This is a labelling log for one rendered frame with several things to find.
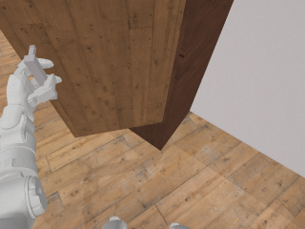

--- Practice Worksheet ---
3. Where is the cupboard door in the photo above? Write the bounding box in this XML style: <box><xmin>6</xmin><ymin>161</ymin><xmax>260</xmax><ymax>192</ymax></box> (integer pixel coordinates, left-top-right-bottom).
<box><xmin>0</xmin><ymin>0</ymin><xmax>186</xmax><ymax>138</ymax></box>

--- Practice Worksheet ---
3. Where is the left robot hand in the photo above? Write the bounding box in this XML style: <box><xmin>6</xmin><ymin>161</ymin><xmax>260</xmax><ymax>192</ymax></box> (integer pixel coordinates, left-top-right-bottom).
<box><xmin>6</xmin><ymin>57</ymin><xmax>62</xmax><ymax>112</ymax></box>

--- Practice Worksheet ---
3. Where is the left robot thigh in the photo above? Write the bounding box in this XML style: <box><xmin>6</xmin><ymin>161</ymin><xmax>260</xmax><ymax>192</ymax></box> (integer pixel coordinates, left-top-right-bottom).
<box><xmin>101</xmin><ymin>219</ymin><xmax>128</xmax><ymax>229</ymax></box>

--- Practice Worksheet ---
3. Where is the handle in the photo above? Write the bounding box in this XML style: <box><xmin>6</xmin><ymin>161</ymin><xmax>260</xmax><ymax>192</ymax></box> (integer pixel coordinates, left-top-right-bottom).
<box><xmin>23</xmin><ymin>45</ymin><xmax>58</xmax><ymax>100</ymax></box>

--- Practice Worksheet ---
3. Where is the left robot upper arm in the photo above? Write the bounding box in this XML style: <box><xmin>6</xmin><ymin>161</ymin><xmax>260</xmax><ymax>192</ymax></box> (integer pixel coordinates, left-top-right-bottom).
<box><xmin>0</xmin><ymin>176</ymin><xmax>48</xmax><ymax>229</ymax></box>

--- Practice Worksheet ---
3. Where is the robot left forearm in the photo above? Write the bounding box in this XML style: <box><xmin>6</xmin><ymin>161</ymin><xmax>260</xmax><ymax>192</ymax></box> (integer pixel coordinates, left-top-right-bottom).
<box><xmin>0</xmin><ymin>104</ymin><xmax>38</xmax><ymax>183</ymax></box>

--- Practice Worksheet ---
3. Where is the left robot shin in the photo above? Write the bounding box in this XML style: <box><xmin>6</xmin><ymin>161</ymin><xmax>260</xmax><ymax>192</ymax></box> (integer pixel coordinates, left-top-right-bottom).
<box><xmin>110</xmin><ymin>216</ymin><xmax>120</xmax><ymax>221</ymax></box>

